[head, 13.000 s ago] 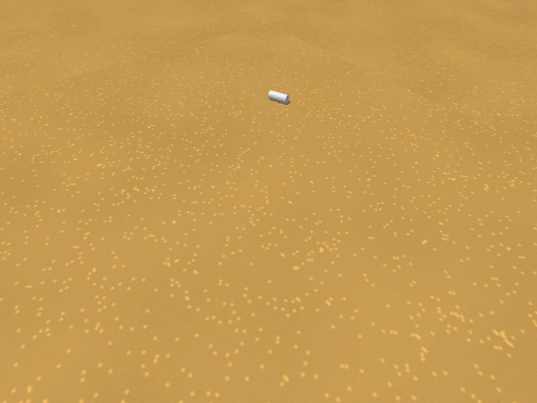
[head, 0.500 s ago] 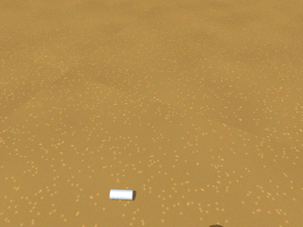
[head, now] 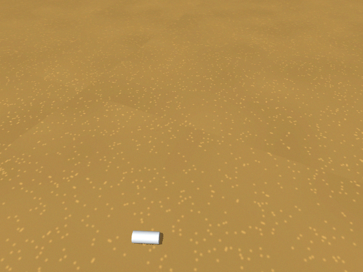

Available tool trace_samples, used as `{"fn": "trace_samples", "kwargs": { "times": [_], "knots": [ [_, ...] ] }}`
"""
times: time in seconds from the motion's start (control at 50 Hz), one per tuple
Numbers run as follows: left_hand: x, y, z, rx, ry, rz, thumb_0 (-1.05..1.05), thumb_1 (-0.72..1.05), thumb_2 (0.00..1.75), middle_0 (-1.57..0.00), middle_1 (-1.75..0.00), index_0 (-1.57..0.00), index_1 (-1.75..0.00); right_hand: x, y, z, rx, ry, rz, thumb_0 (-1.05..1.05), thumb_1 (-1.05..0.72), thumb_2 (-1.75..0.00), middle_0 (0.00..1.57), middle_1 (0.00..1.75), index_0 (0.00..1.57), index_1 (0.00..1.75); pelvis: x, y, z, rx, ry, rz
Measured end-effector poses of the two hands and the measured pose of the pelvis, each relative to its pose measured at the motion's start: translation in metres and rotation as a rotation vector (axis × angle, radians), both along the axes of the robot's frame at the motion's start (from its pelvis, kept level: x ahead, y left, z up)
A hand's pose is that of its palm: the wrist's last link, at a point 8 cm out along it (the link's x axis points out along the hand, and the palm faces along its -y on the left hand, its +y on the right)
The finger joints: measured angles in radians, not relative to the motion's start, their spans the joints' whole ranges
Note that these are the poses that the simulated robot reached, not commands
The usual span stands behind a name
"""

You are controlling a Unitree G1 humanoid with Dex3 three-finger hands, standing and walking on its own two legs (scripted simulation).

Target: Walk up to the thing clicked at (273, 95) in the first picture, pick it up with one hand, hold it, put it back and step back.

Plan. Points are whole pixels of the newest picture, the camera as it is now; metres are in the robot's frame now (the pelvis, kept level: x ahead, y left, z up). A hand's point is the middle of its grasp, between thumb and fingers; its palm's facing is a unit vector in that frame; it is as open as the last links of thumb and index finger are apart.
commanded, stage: stand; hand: left
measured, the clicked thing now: (146, 237) +0.47 +0.19 -0.75
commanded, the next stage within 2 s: walk up in 0.90 s
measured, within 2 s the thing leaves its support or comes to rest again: neither
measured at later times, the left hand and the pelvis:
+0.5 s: hand out of the picture +0.07 +0.25 -0.15, palm faces -0.03 -0.93 -0.36, open 7.3 cm; pelvis +0.00 +0.00 +0.00, yaw +0 degrees
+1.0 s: hand out of the picture +0.08 +0.25 -0.15, palm faces -0.03 -0.94 -0.35, open 7.3 cm; pelvis +0.00 -0.01 +0.00, yaw -1 degrees
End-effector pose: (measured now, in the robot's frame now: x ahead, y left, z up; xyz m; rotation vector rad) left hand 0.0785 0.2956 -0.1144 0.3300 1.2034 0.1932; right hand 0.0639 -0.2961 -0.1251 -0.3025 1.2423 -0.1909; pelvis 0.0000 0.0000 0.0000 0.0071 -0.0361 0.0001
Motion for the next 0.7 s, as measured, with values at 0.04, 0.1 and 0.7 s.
{"fn": "trace_samples", "kwargs": {
  "times": [0.04,0.1,0.7],
  "knots": [
    [-0.001,0.000,0.000,0.000,0.002,0.001,0.01,0.91,0.90,-0.20,-0.29,-0.21,-0.30,-0.001,-0.001,0.000,-0.002,0.001,-0.001,0.00,-0.90,-0.90,0.20,0.30,0.21,0.30,0.000,0.000,0.000,0.000,-0.001,0.000],
    [-0.002,-0.001,0.000,0.001,0.003,0.002,0.01,0.91,0.90,-0.20,-0.29,-0.21,-0.30,-0.003,-0.002,0.000,-0.003,0.005,-0.001,0.00,-0.90,-0.90,0.20,0.30,0.21,0.30,-0.001,-0.001,0.000,0.000,-0.002,0.000],
    [-0.010,-0.002,0.001,0.007,0.011,0.006,0.01,0.91,0.90,-0.20,-0.29,-0.21,-0.30,-0.015,-0.006,-0.002,-0.003,0.025,0.004,0.00,-0.90,-0.90,0.20,0.30,0.21,0.30,-0.003,-0.005,0.000,0.002,-0.006,0.001]
  ]
}}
